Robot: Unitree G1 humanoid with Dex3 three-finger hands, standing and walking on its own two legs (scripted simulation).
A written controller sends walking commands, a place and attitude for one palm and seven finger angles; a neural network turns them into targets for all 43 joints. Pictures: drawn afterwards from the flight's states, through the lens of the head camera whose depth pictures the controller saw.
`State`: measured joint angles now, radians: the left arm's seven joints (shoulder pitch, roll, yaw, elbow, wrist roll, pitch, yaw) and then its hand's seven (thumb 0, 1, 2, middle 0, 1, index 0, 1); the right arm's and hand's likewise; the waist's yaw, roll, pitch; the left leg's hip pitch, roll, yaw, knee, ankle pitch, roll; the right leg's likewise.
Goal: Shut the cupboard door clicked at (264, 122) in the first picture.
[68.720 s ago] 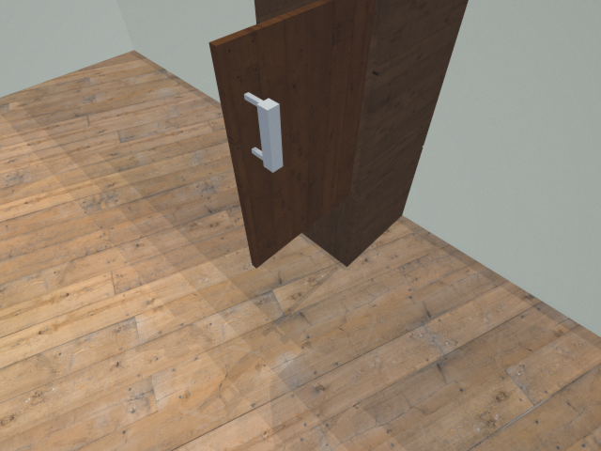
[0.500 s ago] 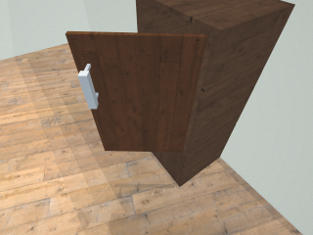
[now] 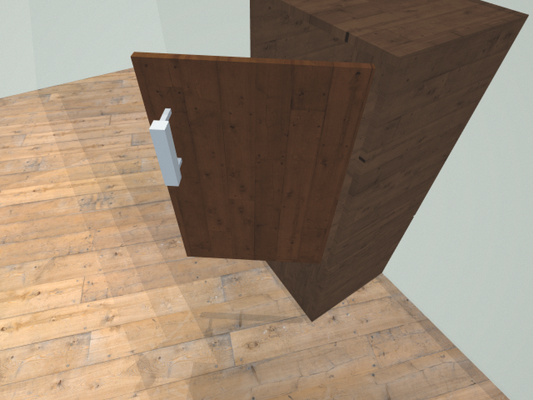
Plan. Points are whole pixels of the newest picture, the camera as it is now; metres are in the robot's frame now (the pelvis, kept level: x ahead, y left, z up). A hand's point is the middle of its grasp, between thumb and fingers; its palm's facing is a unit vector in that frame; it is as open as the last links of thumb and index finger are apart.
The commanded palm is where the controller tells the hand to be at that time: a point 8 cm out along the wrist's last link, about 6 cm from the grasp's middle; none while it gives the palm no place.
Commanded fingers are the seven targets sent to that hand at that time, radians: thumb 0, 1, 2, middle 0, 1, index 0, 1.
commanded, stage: shuffle to correct the standing spot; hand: left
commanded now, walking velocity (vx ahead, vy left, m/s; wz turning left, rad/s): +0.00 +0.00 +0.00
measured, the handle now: (170, 147) +0.52 +0.23 +0.09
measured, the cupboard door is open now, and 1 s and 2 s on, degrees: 54 54 54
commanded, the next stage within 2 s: come to a stop and stand still in 0.26 s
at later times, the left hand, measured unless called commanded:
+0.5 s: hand out of the picture +0.08 +0.18 -0.18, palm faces +0.01 -0.99 -0.15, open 7.3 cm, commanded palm none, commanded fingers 0.00 0.90 0.90 -0.20 -0.30 -0.20 -0.30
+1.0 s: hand out of the picture +0.16 +0.18 -0.18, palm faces +0.02 -0.98 -0.21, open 7.4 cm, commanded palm none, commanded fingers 0.00 0.90 0.90 -0.20 -0.30 -0.20 -0.30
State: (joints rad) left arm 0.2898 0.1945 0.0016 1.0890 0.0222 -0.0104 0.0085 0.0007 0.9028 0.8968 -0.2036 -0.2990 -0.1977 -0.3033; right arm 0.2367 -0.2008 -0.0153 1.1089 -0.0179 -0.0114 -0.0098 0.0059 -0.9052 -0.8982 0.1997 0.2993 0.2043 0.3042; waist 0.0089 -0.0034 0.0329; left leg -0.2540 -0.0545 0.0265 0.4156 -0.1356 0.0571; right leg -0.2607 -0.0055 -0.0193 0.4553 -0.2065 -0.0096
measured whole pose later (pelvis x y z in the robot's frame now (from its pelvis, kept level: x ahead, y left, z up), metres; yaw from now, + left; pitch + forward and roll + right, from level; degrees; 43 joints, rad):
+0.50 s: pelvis +0.08 +0.02 +0.00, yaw +0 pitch +0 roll -1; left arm 0.30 0.14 0.02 1.08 0.03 0.00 0.02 0.01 0.92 0.90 -0.20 -0.30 -0.20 -0.30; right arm 0.38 -0.10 0.01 1.11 -0.02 -0.05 -0.03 0.00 -0.91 -0.90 0.20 0.30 0.20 0.30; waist -0.01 -0.02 0.02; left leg -0.18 -0.07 0.05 0.40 -0.23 0.10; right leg -0.40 -0.03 -0.04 0.87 -0.39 -0.02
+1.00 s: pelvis +0.08 +0.00 -0.01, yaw -1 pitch -1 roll +1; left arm 0.18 0.17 0.01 0.99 0.01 0.01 0.05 0.00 0.90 0.90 -0.20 -0.30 -0.20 -0.30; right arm 0.21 -0.18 -0.04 0.98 -0.01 0.00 -0.03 0.01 -0.91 -0.90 0.20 0.30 0.20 0.30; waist 0.01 -0.02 0.05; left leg -0.23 -0.06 0.06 0.59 -0.34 0.07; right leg -0.32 -0.05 -0.01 0.63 -0.29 0.01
